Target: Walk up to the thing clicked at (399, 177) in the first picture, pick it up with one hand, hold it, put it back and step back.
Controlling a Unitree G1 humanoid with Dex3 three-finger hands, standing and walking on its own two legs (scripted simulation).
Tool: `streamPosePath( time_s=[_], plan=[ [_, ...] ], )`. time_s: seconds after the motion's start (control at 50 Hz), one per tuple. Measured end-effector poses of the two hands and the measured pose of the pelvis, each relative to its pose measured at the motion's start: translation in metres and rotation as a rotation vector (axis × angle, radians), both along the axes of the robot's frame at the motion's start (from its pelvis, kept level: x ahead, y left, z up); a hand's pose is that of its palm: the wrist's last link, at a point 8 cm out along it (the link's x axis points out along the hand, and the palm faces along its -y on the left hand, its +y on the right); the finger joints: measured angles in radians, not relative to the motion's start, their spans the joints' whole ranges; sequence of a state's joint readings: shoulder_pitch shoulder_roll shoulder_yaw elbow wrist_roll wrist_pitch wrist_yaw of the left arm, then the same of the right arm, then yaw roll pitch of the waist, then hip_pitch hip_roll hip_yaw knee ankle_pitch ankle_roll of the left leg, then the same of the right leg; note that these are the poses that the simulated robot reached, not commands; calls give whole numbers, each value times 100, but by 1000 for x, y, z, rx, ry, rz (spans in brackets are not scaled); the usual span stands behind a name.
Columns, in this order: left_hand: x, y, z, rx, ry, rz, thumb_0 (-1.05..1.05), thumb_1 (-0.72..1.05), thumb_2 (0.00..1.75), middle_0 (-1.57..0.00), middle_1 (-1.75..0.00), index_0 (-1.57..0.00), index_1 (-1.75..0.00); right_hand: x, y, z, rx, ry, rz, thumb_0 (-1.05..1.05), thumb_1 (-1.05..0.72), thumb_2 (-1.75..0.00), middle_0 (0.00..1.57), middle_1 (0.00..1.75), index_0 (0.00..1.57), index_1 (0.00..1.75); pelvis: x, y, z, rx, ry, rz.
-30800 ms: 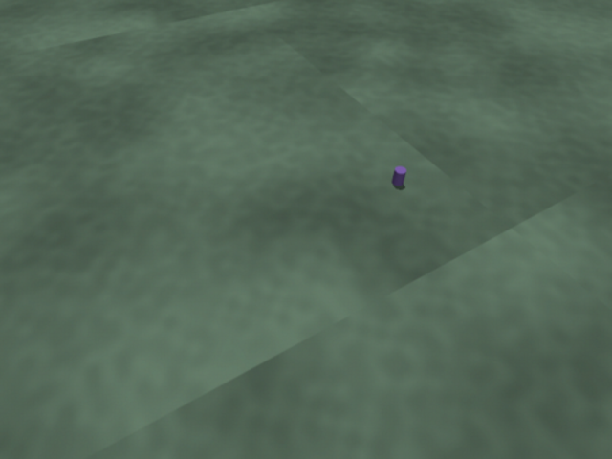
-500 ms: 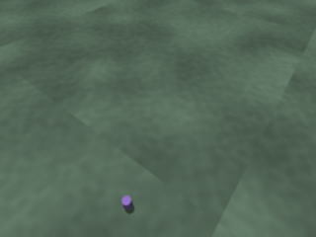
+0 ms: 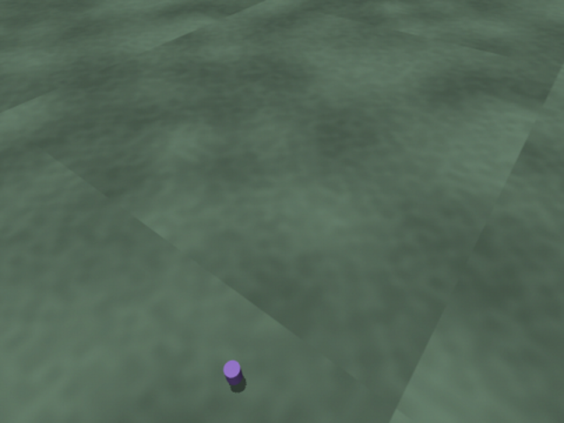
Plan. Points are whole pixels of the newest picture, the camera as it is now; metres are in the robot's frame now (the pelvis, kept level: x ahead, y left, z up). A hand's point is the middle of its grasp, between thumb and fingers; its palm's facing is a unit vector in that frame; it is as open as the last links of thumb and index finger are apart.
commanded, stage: stand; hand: left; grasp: from above
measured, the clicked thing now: (233, 372) +0.42 +0.19 -0.74
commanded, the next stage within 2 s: step back in 1.62 s
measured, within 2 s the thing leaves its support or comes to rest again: neither
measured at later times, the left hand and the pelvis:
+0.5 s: hand out of the picture +0.06 +0.24 -0.16, palm faces +0.02 -0.94 -0.34, open 7.4 cm; pelvis +0.01 -0.01 +0.00, yaw +0 degrees
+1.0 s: hand out of the picture +0.09 +0.23 -0.16, palm faces +0.01 -0.94 -0.34, open 7.4 cm; pelvis +0.01 -0.01 +0.00, yaw +0 degrees
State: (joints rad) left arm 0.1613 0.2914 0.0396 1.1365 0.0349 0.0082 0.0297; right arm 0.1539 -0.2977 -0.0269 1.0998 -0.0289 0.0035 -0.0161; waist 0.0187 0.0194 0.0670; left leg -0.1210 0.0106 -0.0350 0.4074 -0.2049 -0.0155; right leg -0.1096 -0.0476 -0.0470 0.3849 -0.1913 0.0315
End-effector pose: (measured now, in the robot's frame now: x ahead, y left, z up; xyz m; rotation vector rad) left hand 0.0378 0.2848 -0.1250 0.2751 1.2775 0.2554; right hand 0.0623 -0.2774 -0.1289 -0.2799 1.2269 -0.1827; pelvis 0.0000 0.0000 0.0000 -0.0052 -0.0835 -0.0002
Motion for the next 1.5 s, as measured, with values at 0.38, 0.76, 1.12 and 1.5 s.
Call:
streamPosePath(
  time_s=[0.38,0.76,1.12,1.5],
  plan=[
    [14,-5,2,-7,5,-13,1,91,90,-21,-30,-20,-31,-9,-15,3,-18,44,-7,1,-90,-90,20,30,20,29,3,-7,2,0,11,-5],
    [31,-8,5,-5,-4,-18,1,91,90,-21,-30,-20,-31,10,-18,2,-10,30,6,1,-90,-90,20,30,20,29,12,-11,3,4,24,-9],
    [43,-8,7,-4,-30,-39,1,91,90,-21,-30,-20,-31,15,-27,7,-24,20,6,1,-90,-90,20,30,20,29,14,-14,3,1,29,-9],
    [46,-6,9,1,-40,-56,1,91,90,-21,-30,-20,-30,13,-29,8,-24,21,3,1,-90,-90,20,30,20,29,14,-14,4,3,31,-12]
  ],
)
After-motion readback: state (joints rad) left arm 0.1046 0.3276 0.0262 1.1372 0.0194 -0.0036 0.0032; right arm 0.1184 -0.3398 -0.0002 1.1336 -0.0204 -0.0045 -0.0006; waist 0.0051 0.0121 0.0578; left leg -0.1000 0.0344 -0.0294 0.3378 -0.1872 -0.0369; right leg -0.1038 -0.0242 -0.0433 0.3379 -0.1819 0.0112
